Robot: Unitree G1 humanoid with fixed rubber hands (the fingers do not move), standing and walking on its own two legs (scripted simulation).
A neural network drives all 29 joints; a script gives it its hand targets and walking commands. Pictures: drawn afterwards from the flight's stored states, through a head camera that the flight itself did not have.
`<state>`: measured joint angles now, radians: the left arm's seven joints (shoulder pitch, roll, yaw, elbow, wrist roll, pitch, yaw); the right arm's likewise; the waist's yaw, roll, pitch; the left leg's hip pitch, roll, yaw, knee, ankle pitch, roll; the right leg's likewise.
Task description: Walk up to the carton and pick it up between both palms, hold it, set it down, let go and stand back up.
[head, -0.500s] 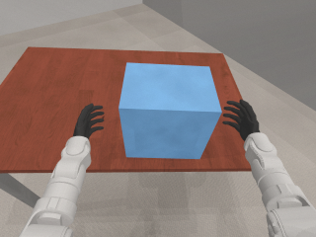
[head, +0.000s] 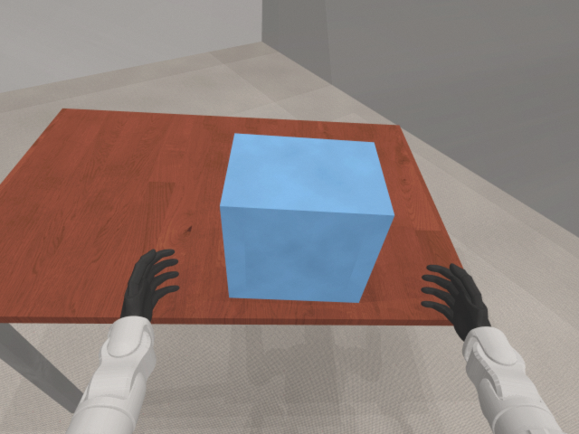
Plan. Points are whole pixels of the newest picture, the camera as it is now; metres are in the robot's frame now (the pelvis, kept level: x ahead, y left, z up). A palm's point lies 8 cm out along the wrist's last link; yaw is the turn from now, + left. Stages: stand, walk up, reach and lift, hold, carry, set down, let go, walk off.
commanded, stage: set down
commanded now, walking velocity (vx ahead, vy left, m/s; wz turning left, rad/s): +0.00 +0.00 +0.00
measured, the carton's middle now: (299, 222) +0.48 -0.02 +0.01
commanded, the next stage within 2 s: let go in 1.54 s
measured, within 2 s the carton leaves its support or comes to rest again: neither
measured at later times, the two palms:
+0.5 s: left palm (132, 360) +0.26 +0.22 -0.04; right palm (465, 360) +0.25 -0.26 -0.02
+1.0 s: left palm (123, 396) +0.22 +0.23 -0.06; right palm (455, 384) +0.22 -0.24 -0.04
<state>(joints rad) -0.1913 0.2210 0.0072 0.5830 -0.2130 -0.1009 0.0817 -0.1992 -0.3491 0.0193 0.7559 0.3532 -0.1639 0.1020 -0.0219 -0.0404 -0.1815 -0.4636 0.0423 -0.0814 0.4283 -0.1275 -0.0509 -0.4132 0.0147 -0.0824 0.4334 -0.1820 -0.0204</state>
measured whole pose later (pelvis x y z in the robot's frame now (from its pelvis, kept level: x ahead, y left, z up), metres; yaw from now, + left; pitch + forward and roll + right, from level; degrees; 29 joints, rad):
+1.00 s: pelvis +0.03 -0.01 +0.00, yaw +0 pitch +4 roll +0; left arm 0.20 0.25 0.00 0.52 -0.14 -0.09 0.03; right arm 0.13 -0.24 0.05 0.69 0.19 -0.31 0.01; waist -0.02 -0.04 -0.07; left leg -0.31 0.04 -0.08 0.43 -0.20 -0.06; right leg -0.26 0.01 -0.08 0.43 -0.25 -0.02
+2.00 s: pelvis +0.03 -0.01 +0.00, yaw +0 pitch +3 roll +0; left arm 0.19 0.24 0.00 0.51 -0.04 0.12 0.01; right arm 0.14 -0.21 0.05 0.75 0.04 -0.23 -0.01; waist -0.02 -0.03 -0.01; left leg -0.28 0.04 -0.08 0.43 -0.20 -0.06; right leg -0.23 0.01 -0.08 0.43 -0.26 -0.02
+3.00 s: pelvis +0.00 +0.01 +0.00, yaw +0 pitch -1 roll -2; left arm 0.32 0.33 0.00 0.79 0.02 -0.03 0.00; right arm 0.21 -0.23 0.05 0.81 -0.02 -0.02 -0.01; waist -0.02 -0.01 -0.01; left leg -0.28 0.04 -0.08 0.49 -0.19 -0.05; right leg -0.20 0.02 -0.08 0.43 -0.22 -0.03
